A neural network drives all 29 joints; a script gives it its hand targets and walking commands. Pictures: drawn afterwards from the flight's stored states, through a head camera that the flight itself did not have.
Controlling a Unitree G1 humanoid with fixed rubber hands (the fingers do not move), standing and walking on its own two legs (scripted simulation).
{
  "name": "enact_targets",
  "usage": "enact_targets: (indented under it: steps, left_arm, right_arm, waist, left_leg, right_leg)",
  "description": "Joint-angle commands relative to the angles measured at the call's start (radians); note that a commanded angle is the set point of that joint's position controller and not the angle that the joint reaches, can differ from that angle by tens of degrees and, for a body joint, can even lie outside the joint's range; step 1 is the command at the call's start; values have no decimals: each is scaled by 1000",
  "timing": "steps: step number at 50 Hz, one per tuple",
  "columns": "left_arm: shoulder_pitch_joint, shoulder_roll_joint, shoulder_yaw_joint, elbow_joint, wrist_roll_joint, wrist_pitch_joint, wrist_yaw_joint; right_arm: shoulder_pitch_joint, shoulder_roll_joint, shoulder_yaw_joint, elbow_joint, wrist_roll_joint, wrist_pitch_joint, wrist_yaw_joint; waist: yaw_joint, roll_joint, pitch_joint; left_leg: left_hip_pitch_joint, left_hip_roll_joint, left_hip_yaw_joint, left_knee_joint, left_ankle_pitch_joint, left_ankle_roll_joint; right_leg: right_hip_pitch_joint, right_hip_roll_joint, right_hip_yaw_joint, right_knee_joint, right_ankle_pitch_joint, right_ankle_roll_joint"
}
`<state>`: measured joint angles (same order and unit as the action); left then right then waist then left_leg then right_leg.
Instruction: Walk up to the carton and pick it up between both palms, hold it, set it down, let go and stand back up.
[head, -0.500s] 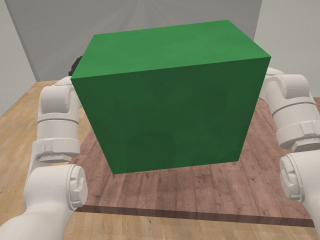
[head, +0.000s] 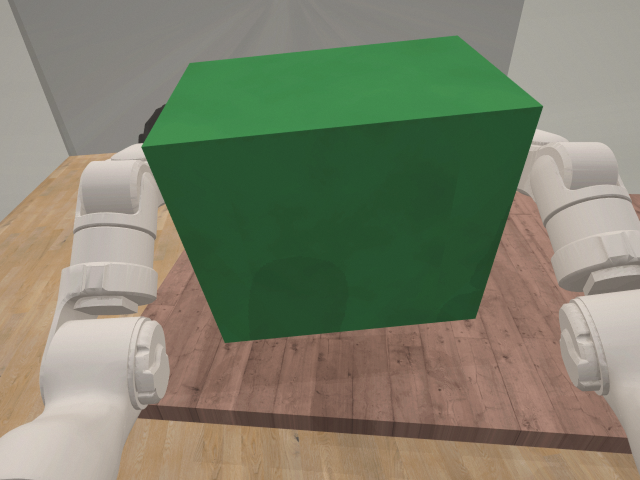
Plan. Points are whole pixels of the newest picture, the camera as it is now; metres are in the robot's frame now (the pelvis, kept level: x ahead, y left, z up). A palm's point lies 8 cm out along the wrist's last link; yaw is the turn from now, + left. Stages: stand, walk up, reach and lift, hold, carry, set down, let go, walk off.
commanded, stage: hold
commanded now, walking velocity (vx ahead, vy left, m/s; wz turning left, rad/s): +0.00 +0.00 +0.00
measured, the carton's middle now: (337, 194) +0.37 -0.01 +0.26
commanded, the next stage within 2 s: none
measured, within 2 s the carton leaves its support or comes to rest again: neither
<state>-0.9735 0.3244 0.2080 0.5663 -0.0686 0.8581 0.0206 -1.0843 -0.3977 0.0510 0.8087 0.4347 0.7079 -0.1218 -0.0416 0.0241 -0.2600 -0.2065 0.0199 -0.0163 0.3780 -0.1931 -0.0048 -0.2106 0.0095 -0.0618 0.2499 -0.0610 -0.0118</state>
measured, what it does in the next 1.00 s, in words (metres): stands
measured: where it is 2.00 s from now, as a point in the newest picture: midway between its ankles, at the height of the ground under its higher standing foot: outside the picture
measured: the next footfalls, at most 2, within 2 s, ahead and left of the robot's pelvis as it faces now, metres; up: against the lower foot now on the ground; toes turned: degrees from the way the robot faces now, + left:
none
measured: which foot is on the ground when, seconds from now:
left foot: down 0.00-1.00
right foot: down 0.00-1.00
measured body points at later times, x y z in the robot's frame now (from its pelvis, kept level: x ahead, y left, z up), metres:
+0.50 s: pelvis +0.01 +0.00 +0.00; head -0.08 +0.00 +0.44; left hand +0.39 +0.20 +0.30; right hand +0.39 -0.21 +0.30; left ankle +0.00 +0.12 -0.75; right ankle +0.04 -0.12 -0.75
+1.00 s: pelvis +0.00 +0.00 +0.00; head -0.09 +0.01 +0.44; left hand +0.38 +0.20 +0.31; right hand +0.38 -0.21 +0.31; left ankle +0.00 +0.12 -0.75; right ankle +0.04 -0.12 -0.75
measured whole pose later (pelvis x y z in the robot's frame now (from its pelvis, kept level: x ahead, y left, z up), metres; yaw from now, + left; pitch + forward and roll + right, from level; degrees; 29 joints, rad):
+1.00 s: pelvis +0.00 +0.00 +0.00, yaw +0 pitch +1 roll -1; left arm -0.95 0.31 0.23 0.51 -0.05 0.88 0.03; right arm -1.07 -0.40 0.04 0.78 0.44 0.72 -0.12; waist -0.04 0.03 -0.26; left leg -0.19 0.02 -0.01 0.38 -0.20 0.00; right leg -0.20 0.01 -0.05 0.25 -0.06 -0.01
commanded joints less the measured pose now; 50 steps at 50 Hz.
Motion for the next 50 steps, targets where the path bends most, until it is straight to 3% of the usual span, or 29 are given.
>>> enact_targets:
  steps: [1,14,19,27,50]
  left_arm:
    - [-862,-664,-315,-324,-195,-82,-158]
    - [-804,-660,-339,-451,-192,-59,-143]
    - [-787,-644,-334,-454,-184,-46,-146]
    - [-800,-645,-331,-407,-171,-36,-160]
    - [-859,-653,-316,-327,-177,-60,-157]
  right_arm:
    - [-952,678,135,-442,187,-59,155]
    - [-923,685,190,-561,228,-57,149]
    - [-914,686,193,-578,226,-51,145]
    - [-919,672,159,-526,199,-42,145]
    - [-957,671,131,-437,185,-47,159]
  waist:
    - [-14,23,-359]
    - [0,8,-409]
    - [0,-13,-392]
    - [-11,3,-345]
    - [-5,12,-337]
  left_leg:
    - [-75,-45,-67,-87,119,-12]
    - [-11,-45,-66,-57,256,-21]
    - [-10,-47,-61,-55,246,-15]
    - [-37,-44,-59,-72,174,-12]
    - [-77,-40,-62,-90,100,-7]
  right_leg:
    - [341,45,127,30,139,-5]
    - [381,57,125,46,269,6]
    - [379,55,128,42,279,9]
    - [353,48,130,29,210,1]
    - [325,46,127,26,118,-5]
